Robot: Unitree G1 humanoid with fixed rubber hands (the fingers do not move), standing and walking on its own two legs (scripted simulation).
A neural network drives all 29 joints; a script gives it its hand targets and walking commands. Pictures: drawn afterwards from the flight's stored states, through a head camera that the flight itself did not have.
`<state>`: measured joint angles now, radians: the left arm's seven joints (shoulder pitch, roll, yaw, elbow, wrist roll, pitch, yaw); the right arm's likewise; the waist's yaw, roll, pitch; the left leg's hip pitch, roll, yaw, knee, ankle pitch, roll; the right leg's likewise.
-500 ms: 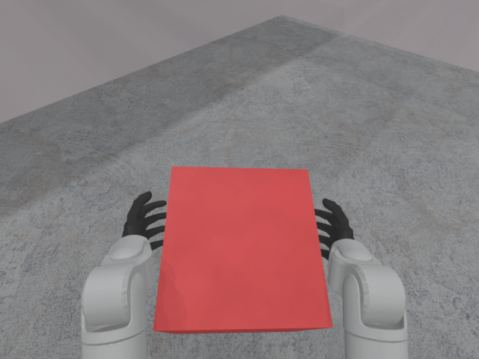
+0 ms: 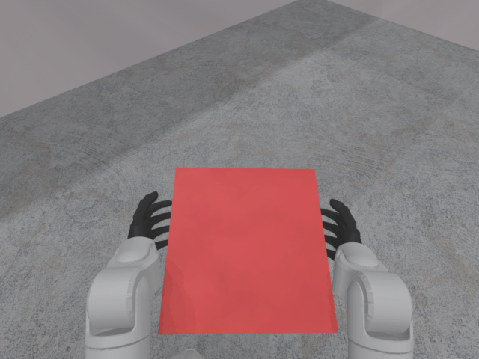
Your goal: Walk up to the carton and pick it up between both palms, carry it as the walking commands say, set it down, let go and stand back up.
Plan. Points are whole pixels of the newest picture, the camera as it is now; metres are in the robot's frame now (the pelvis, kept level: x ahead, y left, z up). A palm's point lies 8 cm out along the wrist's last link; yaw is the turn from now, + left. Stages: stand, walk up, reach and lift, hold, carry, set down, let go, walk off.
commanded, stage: carry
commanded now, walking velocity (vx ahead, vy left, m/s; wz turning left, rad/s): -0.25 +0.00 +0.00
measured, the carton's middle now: (243, 256) +0.28 +0.01 +0.01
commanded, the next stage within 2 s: none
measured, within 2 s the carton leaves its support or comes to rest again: neither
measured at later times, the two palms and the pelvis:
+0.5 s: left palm (215, 153) +0.44 +0.07 +0.09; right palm (374, 169) +0.42 -0.22 +0.08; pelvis +0.17 -0.07 -0.02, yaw -2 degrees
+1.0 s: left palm (214, 175) +0.39 +0.07 +0.09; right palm (382, 188) +0.38 -0.23 +0.08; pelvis +0.11 -0.08 -0.02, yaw -2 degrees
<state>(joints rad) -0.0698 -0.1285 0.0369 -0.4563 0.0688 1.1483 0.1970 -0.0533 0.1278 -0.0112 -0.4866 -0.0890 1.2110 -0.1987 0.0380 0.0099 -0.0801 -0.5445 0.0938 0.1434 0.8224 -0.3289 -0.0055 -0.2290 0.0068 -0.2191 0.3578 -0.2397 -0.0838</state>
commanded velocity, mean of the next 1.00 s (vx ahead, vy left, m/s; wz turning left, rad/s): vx -0.25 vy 0.00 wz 0.00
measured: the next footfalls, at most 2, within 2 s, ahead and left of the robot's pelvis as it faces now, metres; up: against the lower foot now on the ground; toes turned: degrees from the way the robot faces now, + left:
left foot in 0.14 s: +0.25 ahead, +0.06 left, +0.00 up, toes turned +11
right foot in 0.36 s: +0.17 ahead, -0.16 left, +0.00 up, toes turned -10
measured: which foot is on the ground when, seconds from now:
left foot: up 0.00-0.12, down 0.14-0.44, up 0.46-0.68, down 0.70-0.98, up 1.00-1.00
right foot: down 0.00-0.18, up 0.20-0.34, down 0.36-0.72, up 0.74-0.96, down 0.98-1.00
